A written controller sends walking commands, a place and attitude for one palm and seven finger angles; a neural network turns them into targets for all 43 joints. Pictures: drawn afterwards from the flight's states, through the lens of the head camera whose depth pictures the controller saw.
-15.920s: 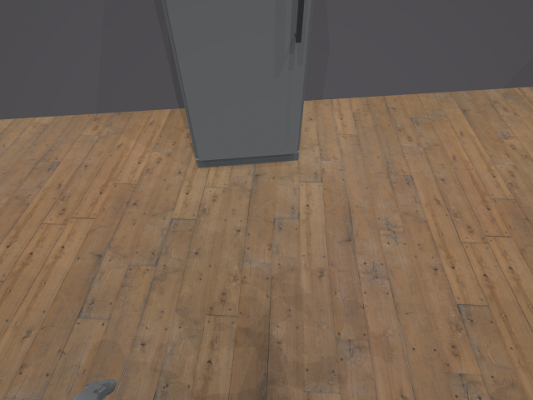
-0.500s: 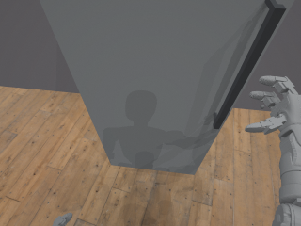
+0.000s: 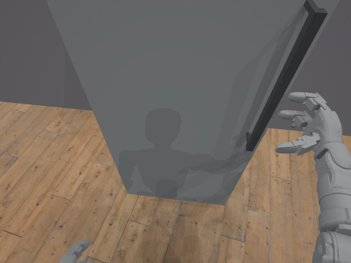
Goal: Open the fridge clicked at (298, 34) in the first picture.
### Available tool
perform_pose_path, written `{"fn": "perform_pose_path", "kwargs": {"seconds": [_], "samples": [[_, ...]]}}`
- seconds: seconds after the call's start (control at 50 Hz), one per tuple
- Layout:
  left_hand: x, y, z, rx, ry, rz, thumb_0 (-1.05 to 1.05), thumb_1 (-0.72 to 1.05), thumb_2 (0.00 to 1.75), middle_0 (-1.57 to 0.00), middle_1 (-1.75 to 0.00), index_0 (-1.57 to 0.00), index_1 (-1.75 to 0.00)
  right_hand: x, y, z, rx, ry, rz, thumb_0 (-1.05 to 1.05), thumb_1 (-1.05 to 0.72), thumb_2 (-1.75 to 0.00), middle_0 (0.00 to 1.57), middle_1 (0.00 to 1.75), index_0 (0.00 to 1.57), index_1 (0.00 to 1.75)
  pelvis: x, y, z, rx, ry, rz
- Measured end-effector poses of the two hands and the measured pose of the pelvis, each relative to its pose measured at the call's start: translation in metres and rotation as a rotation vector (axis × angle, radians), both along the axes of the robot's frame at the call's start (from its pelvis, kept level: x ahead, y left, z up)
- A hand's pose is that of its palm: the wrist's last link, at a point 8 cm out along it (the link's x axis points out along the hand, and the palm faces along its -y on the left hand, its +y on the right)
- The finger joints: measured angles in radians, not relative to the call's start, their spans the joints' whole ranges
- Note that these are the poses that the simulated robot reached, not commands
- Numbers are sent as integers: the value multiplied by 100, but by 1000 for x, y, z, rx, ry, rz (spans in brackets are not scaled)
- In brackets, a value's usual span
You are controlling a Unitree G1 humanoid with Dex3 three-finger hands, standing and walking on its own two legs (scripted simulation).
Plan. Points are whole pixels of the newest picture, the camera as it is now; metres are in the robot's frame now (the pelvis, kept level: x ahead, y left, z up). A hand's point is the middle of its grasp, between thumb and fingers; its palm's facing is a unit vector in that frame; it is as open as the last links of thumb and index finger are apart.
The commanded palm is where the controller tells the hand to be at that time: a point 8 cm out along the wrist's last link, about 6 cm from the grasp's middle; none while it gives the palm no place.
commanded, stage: move the hooked fingers beside the handle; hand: right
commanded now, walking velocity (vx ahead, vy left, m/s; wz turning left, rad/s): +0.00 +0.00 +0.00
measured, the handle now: (271, 95) +0.48 -0.16 +0.14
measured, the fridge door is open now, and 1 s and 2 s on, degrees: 0 0 0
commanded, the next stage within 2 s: feel for the door with the fingertips in 0.40 s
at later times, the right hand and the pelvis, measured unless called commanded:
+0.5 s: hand (302, 133) +0.40 -0.23 +0.11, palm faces +0.03 +1.00 +0.02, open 14.0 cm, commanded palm +0.37 -0.28 +0.12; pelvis +0.00 +0.00 +0.00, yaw +0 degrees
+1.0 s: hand (282, 128) +0.41 -0.19 +0.11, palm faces +0.03 +1.00 +0.01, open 14.0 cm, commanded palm +0.38 -0.24 +0.12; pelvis +0.00 +0.00 +0.00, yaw +1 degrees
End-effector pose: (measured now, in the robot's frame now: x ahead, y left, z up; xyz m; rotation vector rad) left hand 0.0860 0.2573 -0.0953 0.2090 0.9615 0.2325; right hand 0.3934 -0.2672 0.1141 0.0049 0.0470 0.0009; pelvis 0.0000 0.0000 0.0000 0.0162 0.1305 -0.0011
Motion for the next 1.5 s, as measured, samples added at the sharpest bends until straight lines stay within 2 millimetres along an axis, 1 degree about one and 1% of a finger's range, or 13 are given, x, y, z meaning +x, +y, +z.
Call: {"fn": "perform_pose_path", "kwargs": {"seconds": [0.06,0.12,0.24,0.34,0.48,0.58,0.66,0.74,0.9,1.06,1.2,1.34,1.5], "samples": [[-1,0,0,-4,0,3,1,90,90,-21,-30,-20,-30,-4,1,-7,10,1,-12,-1,50,-30,30,120,30,120,1,0,0,-3,2,10],[-2,1,2,-2,2,4,1,90,90,-21,-30,-20,-30,-10,-2,-8,9,-28,-41,-1,50,-30,30,120,30,120,1,1,0,-4,-2,14],[-4,4,2,11,15,3,1,90,90,-21,-30,-20,-30,-12,-13,-1,-17,-54,-60,-1,50,-30,30,120,30,120,0,4,0,1,-11,4],[-4,6,2,15,13,8,1,90,90,-21,-30,-20,-30,-11,-15,4,0,-47,-26,-1,50,-30,30,120,30,120,0,3,0,3,-10,2],[-1,7,5,19,-7,7,1,90,90,-21,-30,-20,-30,-16,-17,-7,19,-11,-30,-1,50,-30,30,120,30,120,-1,2,0,1,-5,8],[0,4,5,25,-7,-4,1,90,90,-21,-30,-20,-30,-20,-20,-9,9,-32,-42,-1,50,-30,30,120,30,120,-3,1,-1,4,-6,3],[0,1,4,26,1,-11,1,90,90,-21,-30,-20,-30,-17,-14,-4,13,-59,-21,-1,50,-30,30,120,30,120,-4,0,-1,7,-6,-3],[1,-3,3,15,-6,-11,1,90,90,-21,-30,-20,-30,-12,-1,0,18,-59,15,-1,50,-30,30,120,30,120,-3,-3,-1,7,-5,-5],[4,-12,2,-19,-29,-11,1,90,90,-21,-30,-20,-30,-9,23,-8,29,-30,7,-1,50,-30,30,120,30,120,-2,-6,-1,2,-8,7],[2,-13,0,-27,-19,-13,1,90,90,-21,-30,-20,-30,-9,22,-2,-10,-61,-35,-1,50,-30,30,120,30,120,-3,-3,0,1,-18,7],[-5,-6,-4,-20,15,-13,1,90,90,-21,-30,-20,-30,1,30,4,-5,-36,-13,-1,50,-30,30,120,30,120,-5,0,-1,0,-13,-5],[-18,6,-5,-6,42,6,1,90,90,-21,-30,-20,-30,13,37,-2,0,-21,-24,-1,50,-30,30,120,30,120,-7,6,-2,-6,0,2],[-35,16,-7,0,92,36,1,90,90,-21,-30,-20,-30,16,34,-3,-10,-37,-26,-1,50,-30,33,122,33,122,-7,12,-2,-6,7,7]]}}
